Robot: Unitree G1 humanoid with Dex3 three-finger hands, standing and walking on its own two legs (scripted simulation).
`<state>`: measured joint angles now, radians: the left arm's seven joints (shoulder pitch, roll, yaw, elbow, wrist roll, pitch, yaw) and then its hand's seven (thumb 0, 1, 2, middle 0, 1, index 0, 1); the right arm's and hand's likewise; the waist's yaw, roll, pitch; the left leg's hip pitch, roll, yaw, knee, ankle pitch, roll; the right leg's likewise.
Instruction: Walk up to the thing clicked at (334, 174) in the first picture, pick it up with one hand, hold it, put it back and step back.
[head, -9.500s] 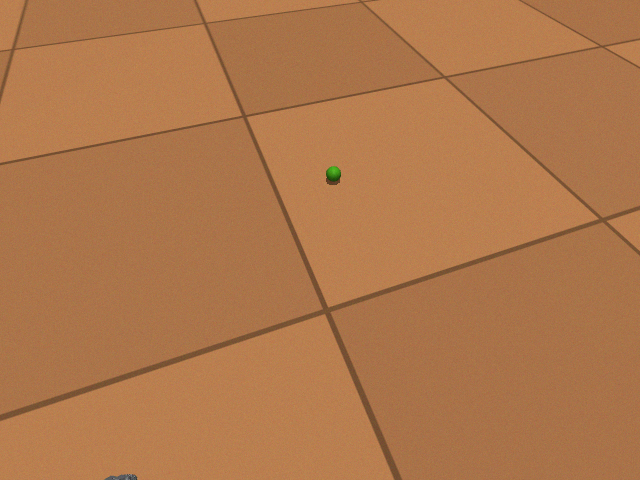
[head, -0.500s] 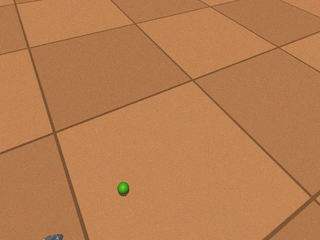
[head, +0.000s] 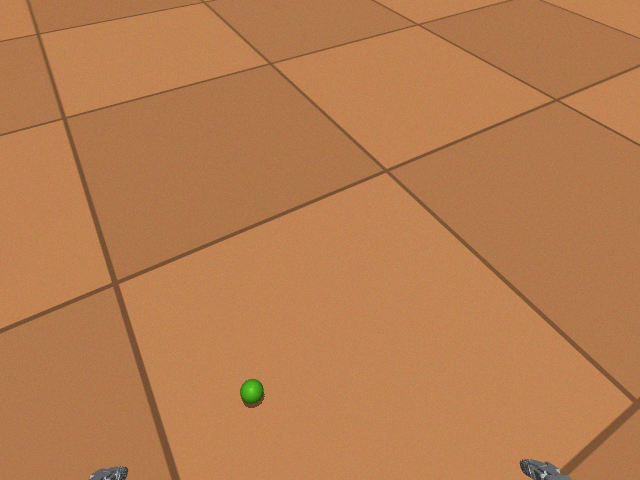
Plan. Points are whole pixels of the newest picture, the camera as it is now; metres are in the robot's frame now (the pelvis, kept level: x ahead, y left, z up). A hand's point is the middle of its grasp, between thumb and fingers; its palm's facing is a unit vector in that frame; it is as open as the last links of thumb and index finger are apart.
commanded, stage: walk up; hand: left
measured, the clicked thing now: (251, 391) +0.45 +0.24 -0.74
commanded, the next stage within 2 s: stand in 0.62 s
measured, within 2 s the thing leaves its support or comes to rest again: neither
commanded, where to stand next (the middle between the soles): +0.07 +0.00 m, yaw +0 degrees
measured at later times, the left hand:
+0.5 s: hand out of the picture +0.08 +0.26 -0.15, palm faces -0.01 -0.95 -0.33, open 7.4 cm
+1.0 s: hand out of the picture +0.06 +0.26 -0.15, palm faces -0.02 -0.94 -0.35, open 7.4 cm
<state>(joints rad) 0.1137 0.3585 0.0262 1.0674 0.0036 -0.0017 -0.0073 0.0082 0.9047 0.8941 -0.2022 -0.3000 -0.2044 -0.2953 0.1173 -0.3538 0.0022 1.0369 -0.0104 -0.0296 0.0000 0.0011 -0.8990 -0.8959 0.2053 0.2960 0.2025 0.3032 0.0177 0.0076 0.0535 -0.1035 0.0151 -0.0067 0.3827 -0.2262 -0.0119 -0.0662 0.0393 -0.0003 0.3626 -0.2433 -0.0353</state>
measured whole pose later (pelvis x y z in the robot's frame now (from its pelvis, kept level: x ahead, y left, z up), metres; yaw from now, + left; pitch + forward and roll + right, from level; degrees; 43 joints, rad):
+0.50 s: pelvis +0.00 +0.01 +0.00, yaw -1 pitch -3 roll +0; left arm 0.11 0.34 0.02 1.12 0.01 0.01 -0.01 0.01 0.90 0.89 -0.20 -0.30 -0.21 -0.30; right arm 0.14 -0.35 0.00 1.10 -0.02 -0.03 0.00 0.00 -0.90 -0.90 0.20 0.30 0.20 0.30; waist 0.00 0.00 0.05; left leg -0.09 0.01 0.01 0.34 -0.20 0.00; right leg -0.06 0.03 0.02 0.32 -0.21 -0.03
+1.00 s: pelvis -0.01 +0.01 +0.00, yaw -1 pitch -3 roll +0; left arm 0.10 0.35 0.00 1.14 0.01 -0.01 0.00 0.01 0.90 0.89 -0.20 -0.30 -0.20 -0.30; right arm 0.10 -0.35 0.01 1.13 -0.01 -0.01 0.01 0.00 -0.90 -0.90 0.20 0.30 0.20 0.30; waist 0.00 0.01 0.06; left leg -0.09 0.01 0.01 0.30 -0.16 0.00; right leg -0.06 0.03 0.01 0.28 -0.17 -0.02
